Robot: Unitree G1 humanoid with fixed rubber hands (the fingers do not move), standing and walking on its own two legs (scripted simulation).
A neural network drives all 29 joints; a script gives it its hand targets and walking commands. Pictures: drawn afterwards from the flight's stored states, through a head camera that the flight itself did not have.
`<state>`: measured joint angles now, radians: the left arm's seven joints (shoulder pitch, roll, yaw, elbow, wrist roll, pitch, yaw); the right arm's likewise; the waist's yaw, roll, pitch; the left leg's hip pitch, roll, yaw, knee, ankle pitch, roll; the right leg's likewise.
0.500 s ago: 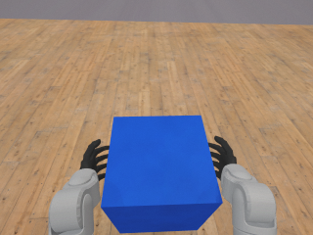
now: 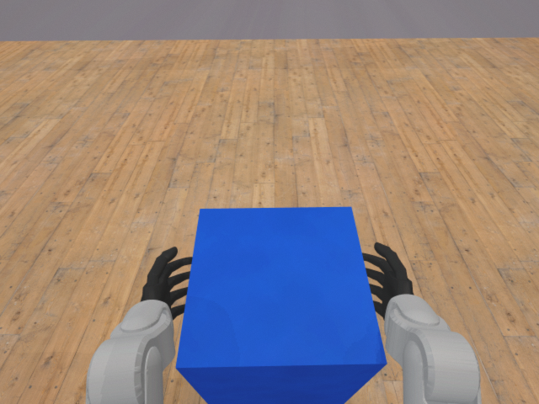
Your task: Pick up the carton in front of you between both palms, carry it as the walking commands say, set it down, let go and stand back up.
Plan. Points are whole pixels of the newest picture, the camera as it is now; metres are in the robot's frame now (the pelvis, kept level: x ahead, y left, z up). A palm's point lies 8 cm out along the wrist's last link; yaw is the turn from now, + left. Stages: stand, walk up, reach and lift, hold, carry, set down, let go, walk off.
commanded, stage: carry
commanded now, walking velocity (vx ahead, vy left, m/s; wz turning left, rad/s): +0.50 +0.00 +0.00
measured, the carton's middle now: (276, 313) +0.26 +0.00 +0.02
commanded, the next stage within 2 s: none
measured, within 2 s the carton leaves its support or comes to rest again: neither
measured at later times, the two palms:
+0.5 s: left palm (189, 152) +0.57 +0.17 +0.10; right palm (340, 149) +0.56 -0.13 +0.10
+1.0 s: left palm (206, 105) +0.76 +0.16 +0.10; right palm (329, 101) +0.76 -0.14 +0.10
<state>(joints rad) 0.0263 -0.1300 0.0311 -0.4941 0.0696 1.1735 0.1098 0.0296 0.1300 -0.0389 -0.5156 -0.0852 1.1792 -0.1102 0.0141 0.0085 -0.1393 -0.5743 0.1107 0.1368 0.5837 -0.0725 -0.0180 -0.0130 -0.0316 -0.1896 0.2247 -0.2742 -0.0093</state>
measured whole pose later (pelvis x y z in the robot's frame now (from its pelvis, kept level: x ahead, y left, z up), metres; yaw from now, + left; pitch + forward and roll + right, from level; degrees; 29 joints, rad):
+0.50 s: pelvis +0.32 +0.02 +0.00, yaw -2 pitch +4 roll -1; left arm -0.03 -0.13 0.05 -0.54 0.08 1.24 0.12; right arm -0.04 0.13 -0.05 -0.51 -0.06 1.21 -0.11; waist -0.01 -0.01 -0.11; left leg 0.01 0.05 0.21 0.23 -0.29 0.00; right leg -0.57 -0.09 -0.15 0.56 -0.05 0.01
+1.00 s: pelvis +0.52 +0.01 -0.01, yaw -1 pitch +3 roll +0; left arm -0.02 -0.13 0.05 -0.49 0.08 1.21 0.11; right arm -0.03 0.13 -0.05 -0.49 -0.09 1.21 -0.11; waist 0.00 0.00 -0.14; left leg -0.22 0.06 0.14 0.47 -0.29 -0.01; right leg -0.25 -0.05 -0.20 0.46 -0.26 -0.02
